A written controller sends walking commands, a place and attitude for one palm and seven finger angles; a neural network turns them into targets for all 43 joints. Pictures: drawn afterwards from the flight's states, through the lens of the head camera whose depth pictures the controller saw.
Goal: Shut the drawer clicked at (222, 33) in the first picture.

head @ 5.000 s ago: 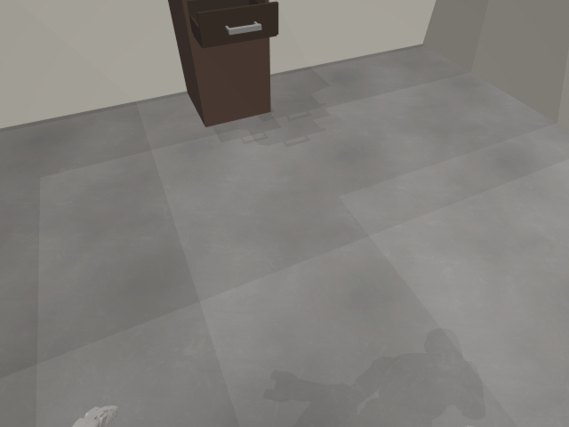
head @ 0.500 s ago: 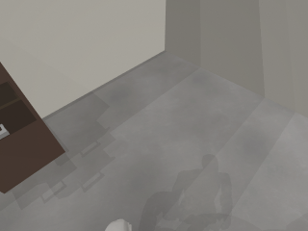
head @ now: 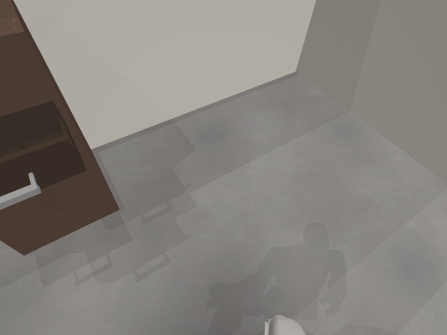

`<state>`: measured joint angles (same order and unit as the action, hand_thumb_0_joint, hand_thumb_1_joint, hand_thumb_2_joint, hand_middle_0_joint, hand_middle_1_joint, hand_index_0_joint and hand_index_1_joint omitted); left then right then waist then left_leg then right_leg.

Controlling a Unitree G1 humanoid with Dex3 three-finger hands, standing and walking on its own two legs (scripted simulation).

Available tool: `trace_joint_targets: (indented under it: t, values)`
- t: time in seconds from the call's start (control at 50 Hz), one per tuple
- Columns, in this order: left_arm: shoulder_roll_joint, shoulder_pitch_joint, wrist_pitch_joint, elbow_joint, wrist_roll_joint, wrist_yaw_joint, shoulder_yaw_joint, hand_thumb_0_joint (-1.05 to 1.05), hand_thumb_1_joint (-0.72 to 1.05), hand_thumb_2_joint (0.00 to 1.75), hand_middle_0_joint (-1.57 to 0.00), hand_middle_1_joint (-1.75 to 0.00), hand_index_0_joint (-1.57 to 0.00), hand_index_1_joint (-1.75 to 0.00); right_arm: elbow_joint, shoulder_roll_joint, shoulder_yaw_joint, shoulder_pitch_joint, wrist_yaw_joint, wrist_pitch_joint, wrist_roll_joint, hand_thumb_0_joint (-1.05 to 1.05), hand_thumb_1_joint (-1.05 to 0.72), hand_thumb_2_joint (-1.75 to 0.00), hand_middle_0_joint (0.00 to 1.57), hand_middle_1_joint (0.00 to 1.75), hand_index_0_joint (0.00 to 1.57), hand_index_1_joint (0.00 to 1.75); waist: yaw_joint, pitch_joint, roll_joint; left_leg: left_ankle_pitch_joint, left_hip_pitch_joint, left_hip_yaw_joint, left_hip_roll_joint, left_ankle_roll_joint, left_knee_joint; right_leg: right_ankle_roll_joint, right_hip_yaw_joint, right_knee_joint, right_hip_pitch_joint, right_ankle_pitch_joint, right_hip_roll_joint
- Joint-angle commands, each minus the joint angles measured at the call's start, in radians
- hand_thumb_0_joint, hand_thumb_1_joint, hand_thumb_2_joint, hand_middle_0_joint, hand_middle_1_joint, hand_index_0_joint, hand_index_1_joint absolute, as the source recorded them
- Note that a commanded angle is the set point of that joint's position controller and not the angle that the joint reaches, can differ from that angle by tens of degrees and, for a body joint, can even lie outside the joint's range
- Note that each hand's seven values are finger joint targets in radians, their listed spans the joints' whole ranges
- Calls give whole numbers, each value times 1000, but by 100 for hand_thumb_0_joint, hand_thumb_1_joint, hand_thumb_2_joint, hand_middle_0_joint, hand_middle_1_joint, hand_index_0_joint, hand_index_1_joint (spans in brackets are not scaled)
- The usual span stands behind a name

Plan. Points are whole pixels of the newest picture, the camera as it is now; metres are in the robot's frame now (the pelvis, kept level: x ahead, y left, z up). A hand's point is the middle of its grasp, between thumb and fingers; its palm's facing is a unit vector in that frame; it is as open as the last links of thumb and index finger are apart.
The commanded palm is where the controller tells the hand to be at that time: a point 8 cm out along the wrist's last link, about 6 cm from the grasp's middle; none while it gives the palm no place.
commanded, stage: turn to face it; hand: left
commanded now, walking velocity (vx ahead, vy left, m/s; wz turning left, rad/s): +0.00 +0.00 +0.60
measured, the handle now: (3, 194) +0.42 +0.60 -0.15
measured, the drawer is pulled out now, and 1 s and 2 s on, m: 0.18 0.18 0.18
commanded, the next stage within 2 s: take the last steps up to it in 0.96 s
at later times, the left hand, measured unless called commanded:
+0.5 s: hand out of the picture +0.07 +0.13 -0.14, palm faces +0.31 -0.91 -0.27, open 7.4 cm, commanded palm none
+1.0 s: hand out of the picture -0.06 +0.18 -0.17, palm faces +0.56 -0.79 -0.23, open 7.4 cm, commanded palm none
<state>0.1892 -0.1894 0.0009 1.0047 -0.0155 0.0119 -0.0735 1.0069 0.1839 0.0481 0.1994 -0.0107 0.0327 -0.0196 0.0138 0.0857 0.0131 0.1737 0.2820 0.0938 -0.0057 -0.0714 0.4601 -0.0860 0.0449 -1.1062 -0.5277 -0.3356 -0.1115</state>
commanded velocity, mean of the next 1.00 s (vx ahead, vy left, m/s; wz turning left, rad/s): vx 0.00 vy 0.00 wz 0.46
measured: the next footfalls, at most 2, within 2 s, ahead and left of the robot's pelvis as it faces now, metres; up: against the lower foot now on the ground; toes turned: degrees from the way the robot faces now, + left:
right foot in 0.24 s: +0.11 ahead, -0.15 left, +0.00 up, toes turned +4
left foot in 0.74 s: +0.00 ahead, +0.07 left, +0.00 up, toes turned +34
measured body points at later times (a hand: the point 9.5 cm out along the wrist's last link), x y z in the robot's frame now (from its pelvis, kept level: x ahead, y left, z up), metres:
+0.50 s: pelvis +0.04 -0.07 +0.00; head +0.08 -0.10 +0.45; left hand +0.05 +0.18 -0.12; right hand +0.17 -0.31 -0.16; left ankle -0.03 +0.08 -0.64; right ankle +0.07 -0.16 -0.74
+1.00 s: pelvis +0.01 -0.02 +0.00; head +0.03 +0.01 +0.45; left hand -0.09 +0.22 -0.15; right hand +0.24 -0.17 -0.12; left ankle -0.03 +0.05 -0.74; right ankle +0.08 -0.17 -0.66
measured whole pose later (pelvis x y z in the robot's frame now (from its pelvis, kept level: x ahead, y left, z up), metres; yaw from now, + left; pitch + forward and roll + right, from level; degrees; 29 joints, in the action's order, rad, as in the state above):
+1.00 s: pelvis +0.01 -0.02 +0.00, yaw +31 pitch -1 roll -2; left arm 0.25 -0.22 0.06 0.96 -0.01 0.01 -0.06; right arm 0.92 0.20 0.02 0.12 0.00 -0.02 -0.02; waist 0.04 0.08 0.02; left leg 0.24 0.20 0.05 -0.01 -0.06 0.45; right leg -0.10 0.04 -1.05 -0.44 -0.40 -0.10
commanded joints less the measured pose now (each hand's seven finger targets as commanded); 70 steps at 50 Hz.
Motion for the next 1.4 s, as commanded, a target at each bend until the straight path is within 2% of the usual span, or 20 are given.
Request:
trace_joint_targets:
  t: [0.0, 0.08, 0.18, 0.22, 0.24, 0.28, 0.34, 0.62, 0.68, 0.7, 0.72, 0.74, 0.88, 1.06, 1.16, 1.18, 1.22, 1.24, 1.3, 1.38]
  values:
    - [54, -57, 18, -72, -2, 7, -18, 0, 90, 90, -20, -30, -20, -30, -65, 165, 45, 29, 0, -9, -1, 0, -90, -90, 20, 30, 20, 30, -6, -106, -126, -186, -28, -268, 256, -104, -189, -15, -22, 102, 32, 19, -4]
    - [67, 48, 16, -138, 0, 10, -13, 0, 90, 90, -20, -30, -20, -30, -72, 184, 57, 58, 2, -28, -8, 0, -90, -90, 20, 30, 20, 30, -41, -106, -153, -243, -69, -338, 245, -107, -137, -12, -10, 284, 74, -42, 36]
    - [102, -39, -5, -149, 10, 18, -16, 0, 90, 90, -20, -30, -20, -30, -111, 202, 71, 6, 5, -45, 2, 0, -90, -90, 20, 30, 20, 30, 12, -151, -119, -301, 25, -365, 174, -39, 22, 7, -3, 665, 365, 133, 72]
    - [265, -89, -20, -154, -14, 30, -43, 0, 90, 90, -20, -30, -20, -30, -149, 86, 52, 30, 13, -43, 13, 0, -90, -90, 20, 30, 20, 30, 31, -178, 324, 372, 342, -104, -59, 114, 387, 146, -357, 816, 609, 425, -347]
    - [269, -97, -13, -164, -6, 29, -37, 0, 90, 90, -20, -30, -20, -30, -157, 137, 65, 15, 10, -52, 4, 0, -90, -90, 20, 30, 20, 30, 37, -180, 246, 457, 314, -135, -21, 113, 592, 227, -351, 802, 480, 496, -422]
    - [186, 50, -14, -198, -2, 35, -22, 0, 90, 90, -20, -30, -20, -30, -120, 132, 71, 46, 20, -78, 1, 0, -90, -90, 20, 30, 20, 30, -39, -108, 157, 314, 294, -152, 32, 124, 749, 205, -207, 816, 362, 375, -311]
    - [142, 46, -19, -202, 0, 26, -1, 0, 90, 90, -20, -30, -20, -30, -106, 115, 61, 53, 34, -89, -3, 0, -90, -90, 20, 30, 20, 30, -44, -73, 153, 194, 311, -105, 45, 148, 790, 167, -23, 778, 375, 460, -214]
    - [231, -109, 2, -134, -18, 20, -27, 0, 90, 90, -20, -30, -20, -30, -164, 107, 24, -122, 38, -78, 10, 0, -90, -90, 20, 30, 20, 30, 39, -124, 219, 266, 131, 19, 53, 127, 301, 203, 84, 687, 474, 546, -286]
    - [231, -104, 7, -116, -9, 14, -31, 0, 90, 90, -20, -30, -20, -30, -149, 134, 28, -57, 33, -65, 8, 0, -90, -90, 20, 30, 20, 30, -4, -164, 145, 98, -60, 38, 42, 103, 47, 142, 139, 559, 412, 504, -258]
    - [215, -100, 11, -124, 1, 11, -27, 0, 90, 90, -20, -30, -20, -30, -134, 191, 42, 8, 31, -54, 4, 0, -90, -90, 20, 30, 20, 30, -47, -211, 18, -77, -242, -34, 103, 76, -65, 88, 173, 406, 290, 403, -218]
    - [149, -80, 12, -167, 8, 3, -12, 0, 90, 90, -20, -30, -20, -30, -131, 311, 71, 69, 23, -44, -2, 0, -90, -90, 20, 30, 20, 30, -87, -235, -298, -475, -413, -391, 378, -50, -93, 3, 188, 181, -10, -157, -68]
    - [140, -14, 25, -190, 0, 11, 5, 0, 90, 90, -20, -30, -20, -30, -107, 349, 72, 119, 13, -54, 8, 0, -90, -90, 20, 30, 20, 30, -105, -231, -285, -730, -359, -421, 463, -149, -87, 0, 69, 53, -46, -355, -28]
    - [149, -81, 39, -92, 1, 4, -3, 0, 90, 90, -20, -30, -20, -30, -135, 216, 26, -60, -8, -40, 9, 0, -90, -90, 20, 30, 20, 30, -8, -115, -135, -535, -199, -187, 248, -80, -114, -7, -8, -18, 17, -53, -7]
    - [99, -1, 35, -118, 4, 13, 13, 0, 90, 90, -20, -30, -20, -30, -93, 196, 31, 15, -5, -46, -5, 0, -90, -90, 20, 30, 20, 30, -40, -121, -155, -325, -191, -291, 252, -110, -135, 6, -6, 277, 129, -114, 38]
    - [79, -84, 5, -77, -3, -1, 17, 0, 90, 90, -20, -30, -20, -30, -66, 174, 31, 14, -2, -42, -4, 0, -90, -90, 20, 30, 20, 30, 3, -105, -147, 173, -31, -331, 203, -74, -133, 40, 37, 581, 363, -14, 85]
    - [98, -132, -7, -56, -8, -2, 13, 0, 90, 90, -20, -30, -20, -30, -62, 153, 28, 9, 1, -40, 2, 0, -90, -90, 20, 30, 20, 30, 26, -100, -67, 270, 66, -296, 151, -36, -63, 48, 23, 705, 487, 29, 70]
    - [237, -241, -20, -38, -23, 11, -16, 0, 90, 90, -20, -30, -20, -30, -113, 61, 9, -28, 10, -34, 9, 0, -90, -90, 20, 30, 20, 30, 91, -19, 333, 426, 422, -81, -33, 64, 372, 192, -479, 980, 596, -304, -317]
    - [227, -244, -21, -42, -10, 16, -8, 0, 90, 90, -20, -30, -20, -30, -121, 130, 26, -71, 19, -37, -8, 0, -90, -90, 20, 30, 20, 30, 86, 36, 187, 367, 421, -145, 20, 59, 493, 235, -491, 1032, 460, -390, -354]
    - [125, -137, -48, -43, -4, 16, 13, 0, 90, 90, -20, -30, -20, -30, -43, 108, 37, 22, 35, -45, -12, 0, -90, -90, 20, 30, 20, 30, -1, 107, 143, 141, 365, -137, 67, 68, 610, 174, -284, 1017, 352, -222, -225]
    - [76, -215, -74, 0, -1, 14, 26, 0, 90, 90, -20, -30, -20, -30, -7, 61, 31, 59, 39, -40, -6, 0, -90, -90, 20, 30, 20, 30, -4, 70, 106, 20, 362, -90, 77, 95, 600, 164, -96, 972, 437, 134, -162]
